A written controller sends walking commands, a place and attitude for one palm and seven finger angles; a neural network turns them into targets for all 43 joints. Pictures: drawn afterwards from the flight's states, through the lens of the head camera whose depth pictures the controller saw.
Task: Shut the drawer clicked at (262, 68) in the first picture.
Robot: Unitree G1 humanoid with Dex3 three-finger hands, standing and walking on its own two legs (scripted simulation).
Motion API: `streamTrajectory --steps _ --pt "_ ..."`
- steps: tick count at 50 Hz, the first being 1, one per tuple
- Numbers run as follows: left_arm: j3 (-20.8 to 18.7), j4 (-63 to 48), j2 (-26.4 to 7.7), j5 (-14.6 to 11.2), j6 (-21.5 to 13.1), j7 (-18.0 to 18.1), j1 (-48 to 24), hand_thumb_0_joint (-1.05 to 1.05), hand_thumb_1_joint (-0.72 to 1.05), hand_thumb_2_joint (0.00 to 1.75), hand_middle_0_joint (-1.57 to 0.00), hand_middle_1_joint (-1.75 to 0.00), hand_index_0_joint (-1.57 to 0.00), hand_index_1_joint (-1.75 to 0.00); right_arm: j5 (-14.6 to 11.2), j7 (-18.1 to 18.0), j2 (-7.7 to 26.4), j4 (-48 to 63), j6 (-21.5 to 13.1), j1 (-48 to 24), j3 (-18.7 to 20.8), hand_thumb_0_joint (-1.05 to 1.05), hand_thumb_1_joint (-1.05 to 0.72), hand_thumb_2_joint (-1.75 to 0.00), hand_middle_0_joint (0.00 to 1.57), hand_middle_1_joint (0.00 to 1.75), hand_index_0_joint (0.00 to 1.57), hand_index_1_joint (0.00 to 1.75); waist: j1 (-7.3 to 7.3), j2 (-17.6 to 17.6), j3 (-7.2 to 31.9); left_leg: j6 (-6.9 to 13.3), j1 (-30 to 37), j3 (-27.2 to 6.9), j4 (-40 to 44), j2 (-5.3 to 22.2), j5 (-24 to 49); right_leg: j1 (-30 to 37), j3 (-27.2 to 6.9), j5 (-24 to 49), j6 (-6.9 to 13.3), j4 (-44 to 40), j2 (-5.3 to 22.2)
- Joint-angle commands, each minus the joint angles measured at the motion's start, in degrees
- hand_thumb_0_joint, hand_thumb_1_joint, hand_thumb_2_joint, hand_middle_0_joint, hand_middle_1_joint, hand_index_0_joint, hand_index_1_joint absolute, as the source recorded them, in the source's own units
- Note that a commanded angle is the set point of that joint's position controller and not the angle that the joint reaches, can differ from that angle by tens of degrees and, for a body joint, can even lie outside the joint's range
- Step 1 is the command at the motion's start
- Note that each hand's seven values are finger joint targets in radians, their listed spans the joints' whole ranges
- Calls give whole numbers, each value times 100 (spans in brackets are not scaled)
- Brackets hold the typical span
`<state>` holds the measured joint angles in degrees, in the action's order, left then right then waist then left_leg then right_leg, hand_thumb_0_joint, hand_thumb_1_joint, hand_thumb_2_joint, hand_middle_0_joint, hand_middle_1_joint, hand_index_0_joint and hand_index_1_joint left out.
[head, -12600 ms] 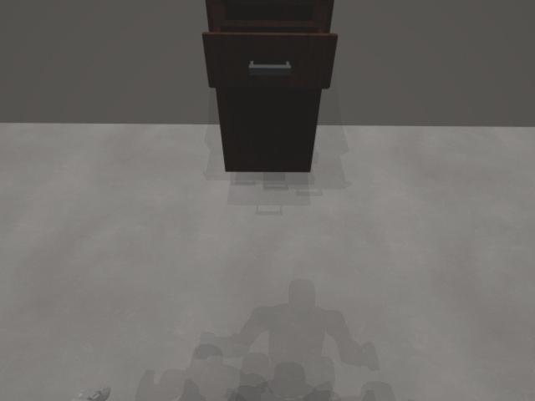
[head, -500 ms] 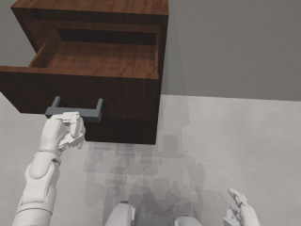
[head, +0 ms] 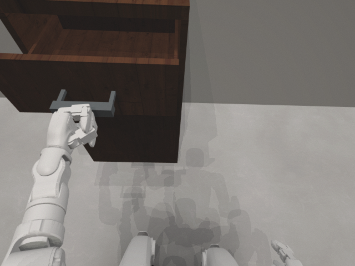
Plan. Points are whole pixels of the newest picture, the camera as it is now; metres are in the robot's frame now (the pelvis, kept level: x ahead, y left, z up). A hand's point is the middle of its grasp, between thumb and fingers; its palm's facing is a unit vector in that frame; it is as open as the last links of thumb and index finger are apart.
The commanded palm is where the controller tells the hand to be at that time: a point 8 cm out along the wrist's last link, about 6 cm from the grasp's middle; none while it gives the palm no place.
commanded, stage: push the drawer shut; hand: left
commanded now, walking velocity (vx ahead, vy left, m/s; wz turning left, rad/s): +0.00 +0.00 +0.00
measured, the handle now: (85, 101) +0.47 +0.23 +0.07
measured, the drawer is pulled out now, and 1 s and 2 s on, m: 0.17 0.06 0.00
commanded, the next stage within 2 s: pull the fist back off the drawer in 1.86 s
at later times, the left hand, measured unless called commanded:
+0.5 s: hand (96, 110) +0.45 +0.20 +0.07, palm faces -0.01 -1.00 -0.04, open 3.0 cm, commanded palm +0.45 +0.24 +0.07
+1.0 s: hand (102, 91) +0.51 +0.20 +0.07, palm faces +0.00 -1.00 -0.04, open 3.0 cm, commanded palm +0.52 +0.24 +0.07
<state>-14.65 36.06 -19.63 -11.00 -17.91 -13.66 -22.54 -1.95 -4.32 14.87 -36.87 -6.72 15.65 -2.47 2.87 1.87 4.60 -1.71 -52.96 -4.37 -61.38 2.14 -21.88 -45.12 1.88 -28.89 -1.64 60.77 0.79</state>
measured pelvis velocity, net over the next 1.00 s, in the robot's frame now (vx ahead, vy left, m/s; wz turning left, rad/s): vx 0.00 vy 0.00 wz -0.04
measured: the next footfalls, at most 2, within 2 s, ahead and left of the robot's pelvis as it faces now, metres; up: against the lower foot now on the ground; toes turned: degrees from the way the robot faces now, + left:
none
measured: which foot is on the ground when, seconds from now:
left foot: down 0.00-1.00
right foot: down 0.00-1.00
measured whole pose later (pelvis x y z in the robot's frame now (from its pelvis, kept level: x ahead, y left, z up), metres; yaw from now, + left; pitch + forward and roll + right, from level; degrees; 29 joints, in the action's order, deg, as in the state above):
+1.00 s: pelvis +0.00 +0.00 -0.02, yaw -2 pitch +21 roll -4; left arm -21.6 64.7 -31.1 -5.4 -19.6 -15.5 -52.0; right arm -0.1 -2.5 15.3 -38.7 -3.0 19.5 -2.9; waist 8.1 1.7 5.6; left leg -1.6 -65.3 -4.8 -67.2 3.4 -23.0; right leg -57.2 1.7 -29.2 -1.8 65.6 -0.7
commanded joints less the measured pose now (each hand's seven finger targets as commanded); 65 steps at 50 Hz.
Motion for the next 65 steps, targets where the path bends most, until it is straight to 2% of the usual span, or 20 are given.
streamTrajectory --steps 1,7,15,18,20,23,25,29,31,32,34,36,38,44,47,53,56,59,60,65 --pt "-308 -1036 -1188 -85 -393 29 -2884 0 90 90 -140 -160 -140 -160 29 -77 857 601 -201 165 365 0 -90 -90 20 30 20 30 367 315 1992 275 1943 157 879 -119 -130 -159 25 414 242 -1147 -235" --pt "-626 -609 -1564 -79 -451 -65 -3253 0 90 90 -140 -160 -140 -160 41 -69 891 522 -94 298 378 0 -90 -90 20 30 20 30 366 234 2077 293 1818 204 774 -101 38 -90 -23 535 237 -1129 -248" --pt "-557 -213 -1495 -46 -516 -165 -3793 0 90 90 -140 -160 -140 -160 56 -18 895 455 -20 490 413 0 -90 -90 20 30 20 30 439 366 2208 302 1957 169 660 -76 356 -306 30 799 263 -1004 -285" --pt "-605 -224 -1563 -3 -556 -146 -3935 0 90 90 -140 -160 -140 -160 67 9 904 424 10 544 443 0 -90 -90 20 30 20 30 436 455 2443 282 2088 162 636 -65 491 -313 28 892 255 -971 -271" --pt "-494 -11 -1457 11 -555 -162 -4084 0 90 90 -140 -160 -140 -160 73 28 895 408 24 602 425 0 -90 -90 20 30 20 30 501 419 2260 299 2020 134 633 -67 410 -464 52 812 267 -956 -307" --pt "-752 207 -1837 49 -582 -157 -4383 0 90 90 -140 -160 -140 -160 84 23 928 330 76 652 420 0 -90 -90 20 30 20 30 530 286 2254 314 1808 174 573 -52 306 -402 1 766 239 -967 -297" --pt "-734 204 -1845 76 -638 -198 -4505 0 90 90 -140 -160 -140 -160 96 34 917 363 77 686 419 0 -90 -90 20 30 20 30 495 505 2386 313 1899 160 541 -64 366 -483 7 769 270 -893 -315" --pt "-657 646 -1816 104 -606 -235 -4863 0 90 90 -140 -160 -140 -160 101 48 919 302 114 748 394 0 -90 -90 20 30 20 30 607 439 2227 312 1756 146 533 -47 169 -656 21 620 256 -907 -324" --pt "-801 619 -2058 157 -658 -230 -5021 0 90 90 -140 -160 -140 -160 119 42 955 289 127 796 401 0 -90 -90 20 30 20 30 585 583 2478 307 1864 111 483 -31 293 -718 24 685 273 -819 -327" --pt "-698 732 -1927 167 -641 -223 -5083 0 90 90 -140 -160 -140 -160 118 50 937 295 135 801 400 0 -90 -90 20 30 20 30 629 548 2456 307 1858 111 486 -34 235 -763 28 637 262 -836 -331" --pt "-748 705 -2023 196 -674 -204 -5247 0 90 90 -140 -160 -140 -160 140 57 962 275 135 855 410 0 -90 -90 20 30 20 30 629 628 2575 295 1907 74 488 -17 208 -829 47 594 268 -794 -331" --pt "-822 942 -2130 234 -658 -168 -5293 0 90 90 -140 -160 -140 -160 153 65 986 246 160 903 402 0 -90 -90 20 30 20 30 664 554 2555 308 1799 73 437 -10 158 -905 38 555 259 -787 -339" --pt "-630 1081 -1983 282 -621 -148 -5588 0 90 90 -140 -160 -140 -160 151 74 971 224 171 909 379 0 -90 -90 20 30 20 30 765 653 2357 305 1703 59 450 -11 -34 -1075 51 432 257 -776 -346" --pt "-756 1433 -2393 427 -562 -99 -6007 0 90 90 -140 -160 -140 -160 179 67 1045 186 207 1052 350 0 -90 -90 20 30 20 30 870 574 2447 337 1438 44 371 5 -253 -1180 27 270 250 -722 -359" --pt "-778 1425 -2489 486 -558 -90 -6260 0 90 90 -140 -160 -140 -160 211 68 1062 176 216 1137 346 0 -90 -90 20 30 20 30 896 828 2711 333 1626 14 324 20 -89 -1296 44 344 257 -665 -356" --pt "-700 1653 -2490 589 -461 -27 -6578 0 90 90 -140 -160 -140 -160 252 107 1074 122 270 1263 333 0 -90 -90 20 30 20 30 1031 952 2688 334 1586 2 259 45 -60 -1497 68 356 245 -658 -368" --pt "-1049 1836 -3091 653 -404 4 -6737 0 90 90 -140 -160 -140 -160 264 86 1143 120 310 1356 294 0 -90 -90 20 30 20 30 1041 768 2788 373 1220 44 160 51 -86 -1322 21 325 229 -631 -382" --pt "-934 2041 -3013 715 -320 -29 -6846 0 90 90 -140 -160 -140 -160 274 96 1124 100 333 1416 280 0 -90 -90 20 30 20 30 1115 870 2668 370 1204 38 134 65 -31 -1452 49 357 231 -625 -390" --pt "-974 1980 -3107 726 -341 -34 -6960 0 90 90 -140 -160 -140 -160 290 96 1139 94 332 1451 271 0 -90 -90 20 30 20 30 1124 1054 2716 369 1292 16 117 71 64 -1525 57 405 250 -583 -395" --pt "-965 2048 -3125 815 -285 -10 -7196 0 90 90 -140 -160 -140 -160 351 133 1144 66 395 1601 280 0 -90 -90 20 30 20 30 1205 1198 2944 360 1490 -50 26 101 370 -1708 102 560 256 -523 -404"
